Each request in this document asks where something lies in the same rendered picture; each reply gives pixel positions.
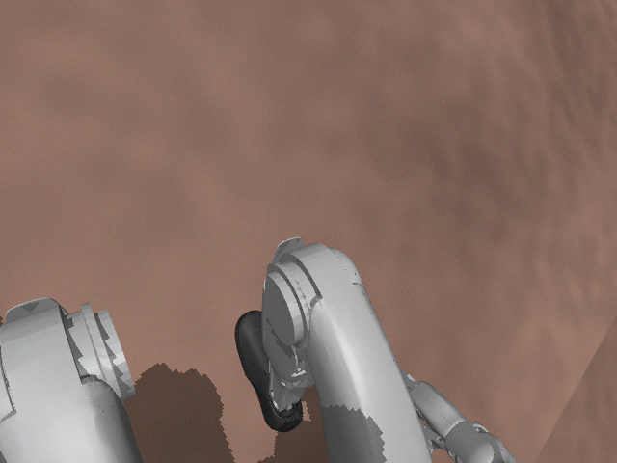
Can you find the right robot foot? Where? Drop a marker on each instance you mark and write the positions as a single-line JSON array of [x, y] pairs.
[[255, 363]]

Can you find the right robot hand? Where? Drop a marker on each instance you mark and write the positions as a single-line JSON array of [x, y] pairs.
[[435, 409]]

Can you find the right robot arm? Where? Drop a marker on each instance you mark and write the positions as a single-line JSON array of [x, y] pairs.
[[470, 442]]

